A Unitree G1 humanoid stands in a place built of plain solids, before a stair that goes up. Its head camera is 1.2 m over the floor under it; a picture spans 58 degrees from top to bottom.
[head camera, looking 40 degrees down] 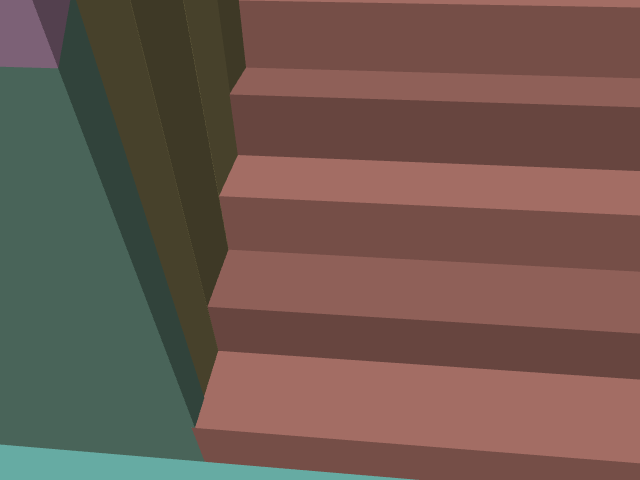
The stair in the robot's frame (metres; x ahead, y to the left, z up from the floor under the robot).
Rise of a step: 0.19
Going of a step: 0.22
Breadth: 1.25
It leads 5 degrees to the right of straight ahead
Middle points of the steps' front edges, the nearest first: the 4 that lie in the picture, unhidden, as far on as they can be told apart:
0.45 -0.32 0.19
0.67 -0.34 0.37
0.89 -0.36 0.56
1.11 -0.38 0.75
